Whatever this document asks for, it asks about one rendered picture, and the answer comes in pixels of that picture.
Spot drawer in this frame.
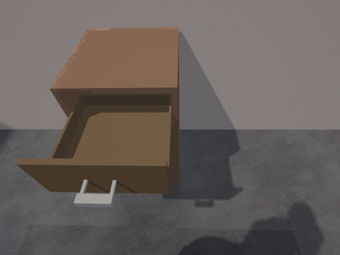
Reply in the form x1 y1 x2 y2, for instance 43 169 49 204
16 93 173 194

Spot handle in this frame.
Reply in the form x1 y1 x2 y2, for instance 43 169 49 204
74 180 117 208

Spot cabinet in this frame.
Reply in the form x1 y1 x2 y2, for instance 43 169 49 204
50 27 180 186

